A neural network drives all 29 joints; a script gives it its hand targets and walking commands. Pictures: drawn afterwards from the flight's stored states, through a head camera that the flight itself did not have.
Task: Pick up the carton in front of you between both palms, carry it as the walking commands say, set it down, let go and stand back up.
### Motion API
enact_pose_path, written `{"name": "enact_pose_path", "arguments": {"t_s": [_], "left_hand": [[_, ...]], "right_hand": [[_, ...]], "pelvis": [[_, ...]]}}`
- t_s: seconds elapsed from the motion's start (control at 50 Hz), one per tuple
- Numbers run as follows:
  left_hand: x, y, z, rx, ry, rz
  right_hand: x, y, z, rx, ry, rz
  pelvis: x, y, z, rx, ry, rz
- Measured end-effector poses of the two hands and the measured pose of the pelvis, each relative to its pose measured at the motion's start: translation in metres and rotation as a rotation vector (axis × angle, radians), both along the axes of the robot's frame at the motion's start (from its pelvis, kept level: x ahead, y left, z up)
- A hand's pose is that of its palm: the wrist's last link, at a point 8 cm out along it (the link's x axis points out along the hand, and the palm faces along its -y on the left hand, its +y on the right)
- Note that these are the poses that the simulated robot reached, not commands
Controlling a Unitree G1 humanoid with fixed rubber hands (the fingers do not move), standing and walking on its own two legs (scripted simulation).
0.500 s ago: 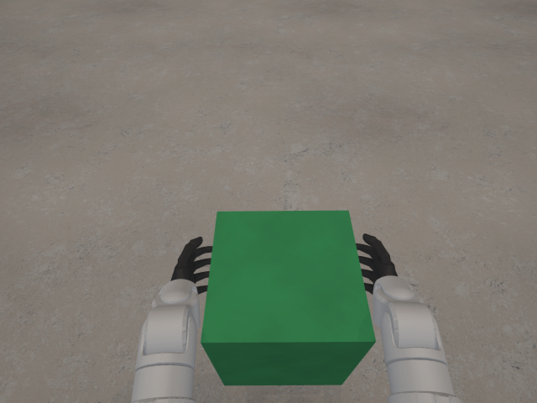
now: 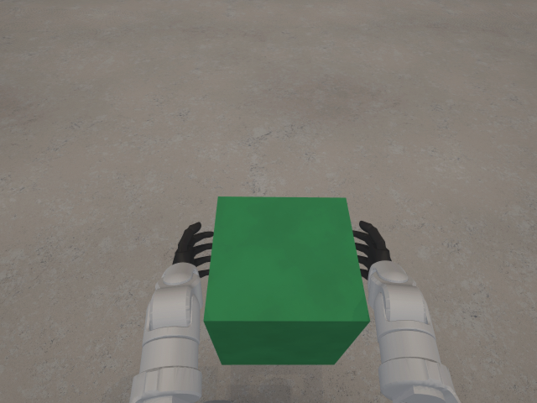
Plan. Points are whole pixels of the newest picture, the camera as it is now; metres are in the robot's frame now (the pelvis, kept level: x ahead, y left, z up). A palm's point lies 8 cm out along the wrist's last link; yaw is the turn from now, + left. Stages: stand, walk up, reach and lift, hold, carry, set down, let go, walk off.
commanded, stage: set down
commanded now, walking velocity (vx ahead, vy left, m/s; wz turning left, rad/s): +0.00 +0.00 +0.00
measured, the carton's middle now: (280, 286) +0.31 +0.00 -0.05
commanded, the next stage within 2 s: none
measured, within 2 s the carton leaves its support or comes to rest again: neither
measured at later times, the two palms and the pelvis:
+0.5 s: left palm (201, 293) +0.35 +0.16 -0.17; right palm (342, 282) +0.37 -0.14 -0.15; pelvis -0.03 +0.00 -0.09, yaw -1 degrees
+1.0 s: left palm (196, 302) +0.39 +0.19 -0.30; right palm (315, 289) +0.42 -0.11 -0.29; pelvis -0.04 -0.02 -0.21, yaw -4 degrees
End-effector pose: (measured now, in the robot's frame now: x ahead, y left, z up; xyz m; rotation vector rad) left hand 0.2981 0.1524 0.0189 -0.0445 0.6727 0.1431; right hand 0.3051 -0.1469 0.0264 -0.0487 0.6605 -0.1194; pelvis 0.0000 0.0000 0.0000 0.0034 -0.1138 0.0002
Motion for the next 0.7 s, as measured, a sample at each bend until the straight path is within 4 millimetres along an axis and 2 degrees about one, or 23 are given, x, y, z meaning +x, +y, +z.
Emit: {"name": "enact_pose_path", "arguments": {"t_s": [0.1,0.16,0.22,0.3,0.4,0.48,0.7], "left_hand": [[0.025,-0.005,-0.015,-0.029,0.009,-0.014],[0.036,-0.008,-0.030,-0.024,0.019,-0.031],[0.042,-0.008,-0.054,-0.014,0.027,-0.036],[0.043,-0.004,-0.095,0.004,0.025,-0.027],[0.043,0.003,-0.151,0.018,0.011,0.002],[0.048,0.006,-0.184,0.012,-0.017,0.029],[0.069,0.017,-0.235,0.005,-0.023,0.073]], "right_hand": [[0.014,-0.005,-0.014,-0.008,0.008,-0.031],[0.022,-0.009,-0.029,-0.020,0.018,-0.038],[0.029,-0.009,-0.051,-0.029,0.027,-0.030],[0.039,-0.004,-0.091,-0.028,0.026,-0.007],[0.051,0.003,-0.143,-0.015,0.011,0.020],[0.064,0.007,-0.175,-0.001,-0.016,0.030],[0.093,0.018,-0.228,0.050,-0.022,0.028]], "pelvis": [[-0.006,0.010,-0.008,-0.006,0.043,-0.019],[-0.010,0.015,-0.014,-0.008,0.095,-0.027],[-0.013,0.017,-0.022,-0.008,0.168,-0.031],[-0.019,0.018,-0.035,-0.013,0.285,-0.027],[-0.027,0.012,-0.059,-0.022,0.447,-0.017],[-0.030,0.004,-0.084,-0.025,0.569,-0.018],[-0.032,-0.017,-0.142,-0.021,0.748,-0.024]]}}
